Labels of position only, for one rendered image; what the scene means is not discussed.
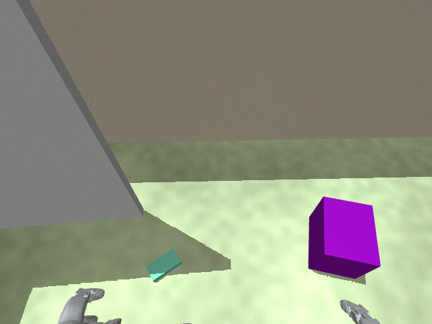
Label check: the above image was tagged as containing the left robot hand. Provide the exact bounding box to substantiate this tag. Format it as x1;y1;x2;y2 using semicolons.
58;288;122;324

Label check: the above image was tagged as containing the right robot hand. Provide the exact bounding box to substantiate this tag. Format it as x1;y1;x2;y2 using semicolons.
340;300;380;324

